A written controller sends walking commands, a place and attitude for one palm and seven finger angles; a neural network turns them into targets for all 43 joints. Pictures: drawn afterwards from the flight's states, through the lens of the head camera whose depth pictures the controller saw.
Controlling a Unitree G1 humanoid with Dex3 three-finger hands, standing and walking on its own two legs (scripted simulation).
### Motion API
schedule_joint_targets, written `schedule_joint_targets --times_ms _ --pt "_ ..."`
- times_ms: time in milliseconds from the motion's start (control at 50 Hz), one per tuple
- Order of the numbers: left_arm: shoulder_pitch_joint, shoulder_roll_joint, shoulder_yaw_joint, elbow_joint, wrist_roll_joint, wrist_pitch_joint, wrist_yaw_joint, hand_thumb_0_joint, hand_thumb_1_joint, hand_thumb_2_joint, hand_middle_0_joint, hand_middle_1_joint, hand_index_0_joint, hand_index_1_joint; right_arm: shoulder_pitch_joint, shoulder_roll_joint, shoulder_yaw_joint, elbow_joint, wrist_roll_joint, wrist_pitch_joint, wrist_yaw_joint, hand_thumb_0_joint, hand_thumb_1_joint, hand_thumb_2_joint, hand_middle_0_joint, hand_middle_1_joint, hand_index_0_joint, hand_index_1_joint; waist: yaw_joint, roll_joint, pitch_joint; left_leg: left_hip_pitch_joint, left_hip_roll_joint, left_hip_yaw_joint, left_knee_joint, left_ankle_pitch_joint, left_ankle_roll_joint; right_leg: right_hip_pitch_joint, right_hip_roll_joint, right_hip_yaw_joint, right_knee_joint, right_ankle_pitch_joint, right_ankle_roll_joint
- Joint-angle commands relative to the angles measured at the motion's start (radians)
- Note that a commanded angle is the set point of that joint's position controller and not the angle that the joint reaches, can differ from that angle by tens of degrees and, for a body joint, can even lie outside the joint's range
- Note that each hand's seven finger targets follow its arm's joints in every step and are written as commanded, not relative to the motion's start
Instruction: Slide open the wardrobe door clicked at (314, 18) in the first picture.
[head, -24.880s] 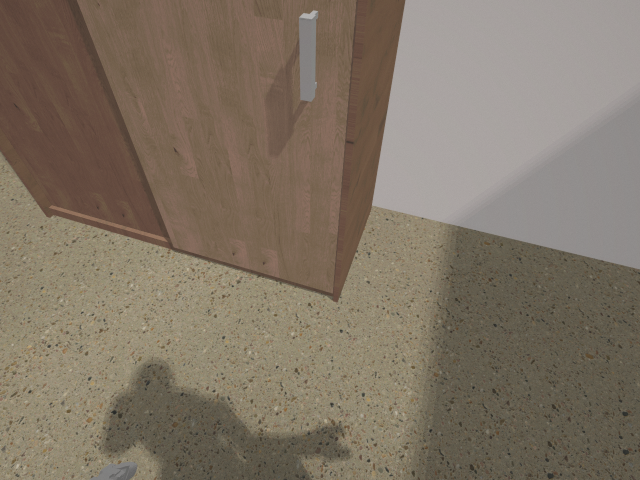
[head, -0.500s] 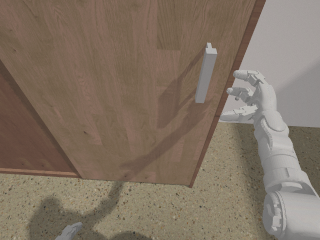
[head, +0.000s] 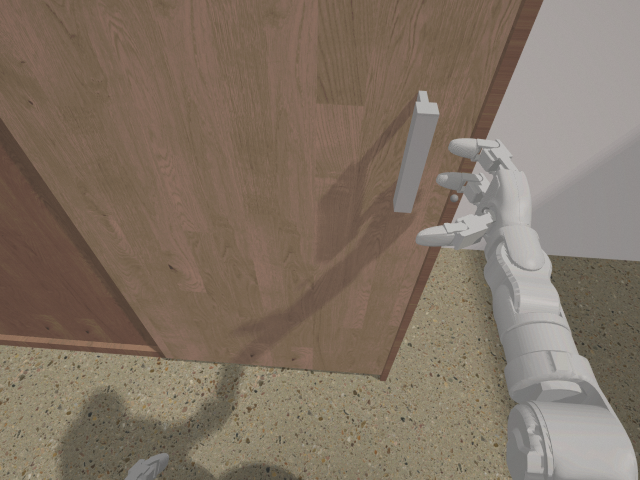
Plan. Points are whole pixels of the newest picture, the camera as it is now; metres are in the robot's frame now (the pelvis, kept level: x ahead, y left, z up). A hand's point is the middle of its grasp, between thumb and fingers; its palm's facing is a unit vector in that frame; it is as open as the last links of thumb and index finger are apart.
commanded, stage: feel for the door with the fingertips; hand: right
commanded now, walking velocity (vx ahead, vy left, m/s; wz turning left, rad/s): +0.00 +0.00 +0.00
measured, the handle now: (411, 154) +0.51 -0.06 +0.15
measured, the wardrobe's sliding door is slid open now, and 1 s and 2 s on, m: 0.00 0.00 0.00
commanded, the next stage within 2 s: slide the fingers in behind the handle in 0.68 s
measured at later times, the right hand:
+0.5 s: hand (440, 188) +0.45 -0.09 +0.15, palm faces -0.02 +1.00 +0.02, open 14.0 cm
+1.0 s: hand (442, 180) +0.46 -0.10 +0.15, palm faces -0.02 +1.00 +0.01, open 13.8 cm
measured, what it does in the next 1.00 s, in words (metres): stands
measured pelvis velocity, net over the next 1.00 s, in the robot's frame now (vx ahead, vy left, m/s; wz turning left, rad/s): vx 0.00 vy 0.01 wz -0.01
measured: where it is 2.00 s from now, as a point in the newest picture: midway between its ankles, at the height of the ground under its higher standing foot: outside the picture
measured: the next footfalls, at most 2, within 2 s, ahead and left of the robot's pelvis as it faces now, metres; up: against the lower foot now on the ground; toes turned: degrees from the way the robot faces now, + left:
none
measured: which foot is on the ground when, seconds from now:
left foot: down 0.00-1.00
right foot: down 0.00-1.00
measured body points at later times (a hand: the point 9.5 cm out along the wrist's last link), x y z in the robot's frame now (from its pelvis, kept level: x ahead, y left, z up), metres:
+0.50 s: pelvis -0.01 +0.01 +0.00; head +0.02 +0.02 +0.45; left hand +0.07 +0.27 -0.12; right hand +0.44 -0.15 +0.15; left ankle -0.04 +0.10 -0.73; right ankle +0.01 -0.10 -0.73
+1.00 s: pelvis +0.00 +0.01 +0.00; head +0.03 +0.01 +0.45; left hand +0.04 +0.27 -0.12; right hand +0.46 -0.15 +0.15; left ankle -0.04 +0.10 -0.73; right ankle +0.01 -0.10 -0.73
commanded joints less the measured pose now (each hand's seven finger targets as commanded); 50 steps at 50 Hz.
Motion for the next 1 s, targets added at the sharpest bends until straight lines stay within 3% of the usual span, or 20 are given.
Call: schedule_joint_targets --times_ms 0,80,100,120,180,200,220,280,300,380,400,500,520,580,680,700,780,860,920,980 --pt "-0.01 0.136 0.05 -0.112 0.0 -0.043 0.003 0.0 0.9 0.9 -0.2 -0.3 -0.2 -0.3 -0.485 -0.095 0.032 -0.301 -0.002 -0.067 -0.018 0.0 0.5 -0.3 0.3 1.2 0.3 1.2 0.001 -0.027 -0.368 -0.043 -0.012 0.009 -0.052 0.408 -0.004 0.381 -0.013 0.082 -0.021 0.418 0.002" --pt "-0.022 0.141 0.044 -0.104 -0.002 -0.023 0.013 0.0 0.9 0.9 -0.2 -0.3 -0.2 -0.3 -0.476 -0.144 -0.027 -0.21 0.007 -0.001 -0.034 0.0 0.5 -0.3 0.3 1.2 0.3 1.2 0.006 0.093 -0.278 -0.009 -0.01 0.0 -0.078 0.429 -0.015 0.285 -0.003 0.064 -0.044 0.34 -0.009" --pt "-0.016 0.149 0.042 -0.103 0.0 -0.014 0.019 0.0 0.9 0.9 -0.2 -0.3 -0.2 -0.3 -0.472 -0.193 -0.066 -0.183 0.006 0.008 -0.041 0.0 0.5 -0.3 0.3 1.2 0.3 1.2 0.0 0.127 -0.261 0.024 -0.003 -0.006 -0.088 0.417 -0.016 0.246 0.003 0.06 -0.052 0.306 -0.013" --pt "-0.033 0.139 0.036 -0.11 -0.003 -0.011 0.021 0.0 0.9 0.9 -0.2 -0.3 -0.2 -0.3 -0.505 -0.161 -0.038 -0.172 0.002 0.016 -0.041 0.0 0.5 -0.3 0.3 1.2 0.3 1.2 0.011 0.131 -0.232 0.009 -0.001 -0.011 -0.095 0.411 -0.021 0.233 0.006 0.053 -0.06 0.275 -0.016" --pt "-0.034 0.132 0.031 -0.108 0.001 -0.009 0.027 0.0 0.9 0.9 -0.2 -0.3 -0.2 -0.3 -0.571 -0.179 -0.048 -0.163 -0.009 0.0 -0.046 0.0 0.5 -0.3 0.3 1.2 0.3 1.2 0.006 0.066 -0.247 0.005 0.005 -0.022 -0.097 0.386 -0.016 0.24 0.012 0.052 -0.061 0.252 -0.016" --pt "-0.024 0.133 0.033 -0.111 0.004 -0.008 0.027 0.0 0.9 0.9 -0.2 -0.3 -0.2 -0.3 -0.593 -0.189 -0.048 -0.18 -0.013 -0.021 -0.048 0.0 0.5 -0.3 0.3 1.2 0.3 1.2 0.011 0.08 -0.275 0.025 0.007 -0.019 -0.092 0.391 -0.015 0.251 0.011 0.057 -0.056 0.267 -0.017" --pt "-0.034 0.127 0.033 -0.115 0.003 -0.015 0.025 0.0 0.9 0.9 -0.2 -0.3 -0.2 -0.3 -0.593 -0.168 -0.034 -0.197 -0.014 -0.038 -0.042 0.0 0.5 -0.3 0.3 1.2 0.3 1.2 0.008 0.025 -0.311 0.015 0.006 -0.025 -0.085 0.416 -0.013 0.281 0.013 0.051 -0.049 0.291 -0.017" --pt "-0.019 0.127 0.033 -0.098 0.0 -0.022 0.021 0.0 0.9 0.9 -0.2 -0.3 -0.2 -0.3 -0.631 -0.119 0.026 -0.153 -0.012 -0.073 -0.015 0.0 0.5 -0.3 0.3 1.2 0.3 1.2 0.034 0.001 -0.307 -0.026 0.001 -0.018 -0.082 0.4 -0.011 0.306 0.011 0.06 -0.038 0.292 -0.01" --pt "-0.006 0.131 0.038 -0.095 0.002 -0.023 0.02 0.0 0.9 0.9 -0.2 -0.3 -0.2 -0.3 -0.617 -0.123 0.021 -0.127 -0.01 -0.08 -0.01 0.0 0.5 -0.3 0.3 1.2 0.3 1.2 0.034 0.035 -0.311 -0.02 0.001 -0.015 -0.082 0.392 -0.012 0.296 0.011 0.066 -0.034 0.287 -0.012" --pt "0.0 0.142 0.036 -0.079 -0.006 -0.022 0.022 0.0 0.9 0.9 -0.2 -0.3 -0.2 -0.3 -0.664 -0.135 0.016 -0.016 0.007 -0.063 0.008 0.0 0.5 -0.3 0.3 1.2 0.3 1.2 0.045 0.052 -0.259 -0.051 0.002 -0.021 -0.098 0.341 -0.017 0.241 0.017 0.065 -0.043 0.205 -0.014" --pt "0.013 0.148 0.038 -0.074 -0.002 -0.02 0.025 0.0 0.9 0.9 -0.2 -0.3 -0.2 -0.3 -0.671 -0.167 -0.018 0.005 0.01 -0.064 0.002 0.0 0.5 -0.3 0.3 1.2 0.3 1.2 0.043 0.095 -0.265 -0.03 0.004 -0.021 -0.1 0.342 -0.018 0.224 0.018 0.068 -0.043 0.206 -0.018" --pt "0.036 0.151 0.035 -0.059 0.009 -0.029 0.026 0.0 0.9 0.9 -0.2 -0.3 -0.2 -0.3 -0.767 -0.288 -0.109 0.015 -0.001 -0.121 -0.021 0.0 0.5 -0.3 0.3 1.2 0.3 1.2 0.037 0.092 -0.326 0.016 0.011 -0.041 -0.087 0.361 -0.025 0.183 0.023 0.063 -0.038 0.199 -0.023" --pt "0.035 0.148 0.034 -0.06 0.008 -0.03 0.023 0.0 0.9 0.9 -0.2 -0.3 -0.2 -0.3 -0.755 -0.293 -0.111 0.011 -0.011 -0.14 -0.02 0.0 0.5 -0.3 0.3 1.2 0.3 1.2 0.027 0.046 -0.347 0.021 0.01 -0.043 -0.076 0.381 -0.021 0.189 0.024 0.06 -0.038 0.214 -0.02" --pt "0.056 0.145 0.039 -0.053 0.009 -0.039 0.013 0.0 0.9 0.9 -0.2 -0.3 -0.2 -0.3 -0.731 -0.24 -0.064 0.048 -0.032 -0.174 -0.011 0.0 0.5 -0.3 0.3 1.2 0.3 1.2 0.035 -0.004 -0.355 -0.036 0.001 -0.029 -0.06 0.377 -0.014 0.233 0.018 0.063 -0.02 0.245 -0.012" --pt "0.08 0.161 0.05 -0.056 0.003 -0.029 0.01 0.0 0.9 0.9 -0.2 -0.3 -0.2 -0.3 -0.748 -0.257 -0.075 0.085 -0.015 -0.15 0.021 0.0 0.5 -0.3 0.3 1.2 0.3 1.2 0.052 0.058 -0.343 -0.019 -0.001 -0.035 -0.072 0.399 -0.023 0.193 0.018 0.054 -0.023 0.226 -0.019" --pt "0.085 0.164 0.051 -0.057 0.004 -0.027 0.011 0.0 0.9 0.9 -0.2 -0.3 -0.2 -0.3 -0.728 -0.252 -0.076 0.094 -0.009 -0.146 0.024 0.0 0.5 -0.3 0.3 1.2 0.3 1.2 0.045 0.061 -0.345 -0.01 -0.002 -0.031 -0.072 0.395 -0.021 0.189 0.019 0.055 -0.023 0.229 -0.019" --pt "0.091 0.158 0.052 -0.052 0.003 -0.03 0.006 0.0 0.9 0.9 -0.2 -0.3 -0.2 -0.3 -0.726 -0.187 -0.035 0.096 -0.002 -0.131 0.024 0.0 0.5 -0.3 0.3 1.2 0.3 1.2 0.053 0.035 -0.312 -0.064 -0.007 -0.022 -0.075 0.374 -0.019 0.212 0.014 0.059 -0.021 0.236 -0.016" --pt "0.096 0.16 0.053 -0.058 0.007 -0.028 0.002 0.0 0.9 0.9 -0.2 -0.3 -0.2 -0.3 -0.681 -0.224 -0.075 0.075 -0.007 -0.137 0.013 0.0 0.5 -0.3 0.3 1.2 0.3 1.2 0.034 0.061 -0.34 -0.028 -0.007 -0.021 -0.061 0.417 -0.018 0.207 0.016 0.058 -0.019 0.272 -0.018" --pt "0.086 0.154 0.054 -0.062 0.006 -0.029 -0.003 0.0 0.9 0.9 -0.2 -0.3 -0.2 -0.3 -0.688 -0.176 -0.028 0.043 -0.019 -0.146 0.01 0.0 0.5 -0.3 0.3 1.2 0.3 1.2 0.046 0.024 -0.326 -0.068 -0.009 -0.013 -0.055 0.402 -0.014 0.242 0.011 0.061 -0.012 0.289 -0.015" --pt "0.085 0.158 0.052 -0.062 0.005 -0.027 0.0 0.0 0.9 0.9 -0.2 -0.3 -0.2 -0.3 -0.708 -0.219 -0.062 0.045 -0.016 -0.142 -0.001 0.0 0.5 -0.3 0.3 1.2 0.3 1.2 0.045 0.047 -0.309 -0.07 -0.009 -0.018 -0.062 0.372 -0.016 0.223 0.009 0.062 -0.016 0.251 -0.015"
